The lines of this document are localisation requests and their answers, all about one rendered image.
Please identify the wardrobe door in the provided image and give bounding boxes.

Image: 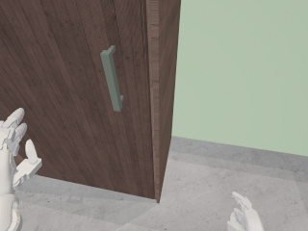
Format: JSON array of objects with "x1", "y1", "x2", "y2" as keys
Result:
[
  {"x1": 0, "y1": 0, "x2": 155, "y2": 199},
  {"x1": 13, "y1": 153, "x2": 24, "y2": 166}
]

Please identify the handle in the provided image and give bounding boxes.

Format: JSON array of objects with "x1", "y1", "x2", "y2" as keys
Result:
[{"x1": 100, "y1": 45, "x2": 124, "y2": 112}]

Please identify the robot right hand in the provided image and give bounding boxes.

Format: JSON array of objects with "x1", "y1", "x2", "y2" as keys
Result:
[{"x1": 227, "y1": 192, "x2": 265, "y2": 231}]

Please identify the left robot forearm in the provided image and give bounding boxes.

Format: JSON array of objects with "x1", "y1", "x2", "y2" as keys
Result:
[{"x1": 0, "y1": 193, "x2": 23, "y2": 231}]

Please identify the robot left hand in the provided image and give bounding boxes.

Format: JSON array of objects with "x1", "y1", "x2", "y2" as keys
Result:
[{"x1": 0, "y1": 108, "x2": 42, "y2": 195}]

